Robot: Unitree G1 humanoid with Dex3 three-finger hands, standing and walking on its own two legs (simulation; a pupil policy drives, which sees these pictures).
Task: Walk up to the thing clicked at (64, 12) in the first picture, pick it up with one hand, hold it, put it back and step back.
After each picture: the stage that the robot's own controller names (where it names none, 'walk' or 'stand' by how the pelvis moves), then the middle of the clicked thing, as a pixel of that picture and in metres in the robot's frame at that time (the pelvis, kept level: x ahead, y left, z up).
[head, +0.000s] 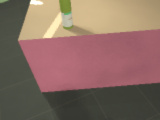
stand; (65, 10) +0.94 +0.15 -0.01
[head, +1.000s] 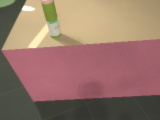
walk; (51, 18) +0.83 +0.24 +0.01
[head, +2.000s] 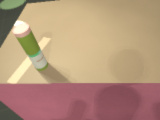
rise first; (32, 49) +0.57 +0.30 +0.00
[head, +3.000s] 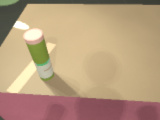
stand; (41, 57) +0.51 +0.22 +0.00
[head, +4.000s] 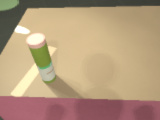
stand; (43, 60) +0.51 +0.21 -0.01
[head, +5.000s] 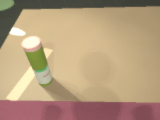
stand; (39, 63) +0.49 +0.23 -0.01
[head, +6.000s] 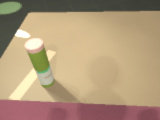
stand; (41, 65) +0.50 +0.23 -0.01
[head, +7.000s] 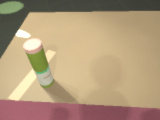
stand; (40, 65) +0.50 +0.23 -0.01
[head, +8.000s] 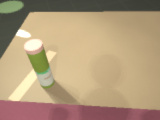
rise first; (41, 66) +0.49 +0.23 -0.01
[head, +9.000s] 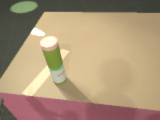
rise first; (55, 63) +0.50 +0.20 -0.01
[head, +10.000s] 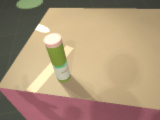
go down; (58, 60) +0.51 +0.19 -0.01
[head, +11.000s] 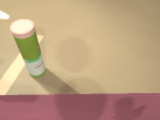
go down; (31, 52) +0.50 +0.18 +0.03
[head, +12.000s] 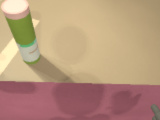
close in; (25, 36) +0.52 +0.18 +0.05
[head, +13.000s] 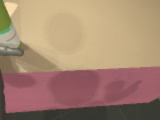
close; out of the picture +0.54 +0.20 +0.09
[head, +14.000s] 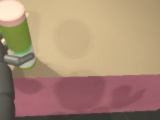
lift; (19, 42) +0.47 +0.17 +0.07
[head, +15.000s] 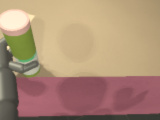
lift; (24, 49) +0.45 +0.17 +0.07
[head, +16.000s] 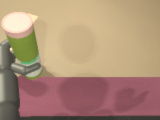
lift; (26, 51) +0.44 +0.17 +0.07
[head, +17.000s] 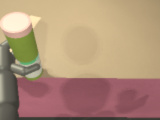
lift; (26, 52) +0.44 +0.17 +0.07
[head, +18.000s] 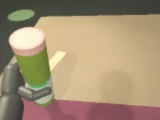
lift; (37, 73) +0.30 +0.16 +0.19
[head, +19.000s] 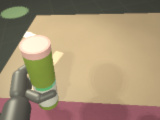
hold; (43, 77) +0.32 +0.15 +0.15
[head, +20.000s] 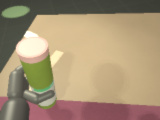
hold; (40, 78) +0.31 +0.15 +0.15
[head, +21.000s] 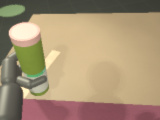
crouch; (33, 64) +0.35 +0.17 +0.16
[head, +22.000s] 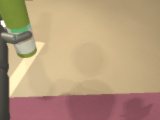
lower; (17, 21) +0.49 +0.18 +0.20
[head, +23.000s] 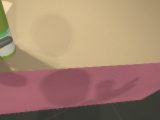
lower; out of the picture +0.52 +0.19 +0.08
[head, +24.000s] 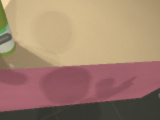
lower; out of the picture +0.53 +0.19 +0.09
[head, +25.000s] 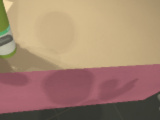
lower; out of the picture +0.53 +0.19 +0.09
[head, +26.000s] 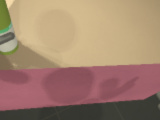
lower; out of the picture +0.53 +0.19 +0.09
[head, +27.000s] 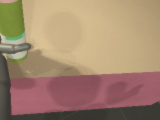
open; (12, 28) +0.51 +0.17 +0.08
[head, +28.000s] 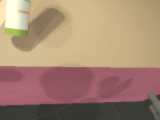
sink last; out of the picture +0.63 +0.16 +0.06
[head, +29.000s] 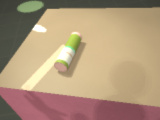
sink last; (69, 50) +0.66 +0.16 -0.06
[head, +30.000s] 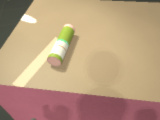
stand; (62, 43) +0.66 +0.15 -0.06
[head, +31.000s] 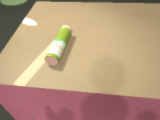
stand; (59, 44) +0.68 +0.17 -0.06
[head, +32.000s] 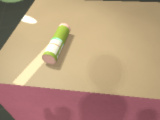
stand; (57, 42) +0.67 +0.18 -0.05
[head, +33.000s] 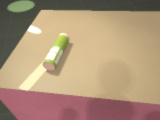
walk; (57, 50) +0.69 +0.20 -0.10
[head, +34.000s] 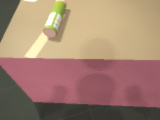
walk; (55, 17) +0.80 +0.21 -0.09
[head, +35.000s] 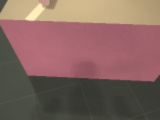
walk; out of the picture +1.06 +0.24 -0.07
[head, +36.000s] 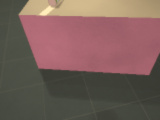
stand; out of the picture +1.34 +0.27 -0.09
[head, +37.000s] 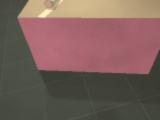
stand; out of the picture +1.33 +0.30 -0.10
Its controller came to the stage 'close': yes
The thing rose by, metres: 0.21
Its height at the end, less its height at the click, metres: -0.09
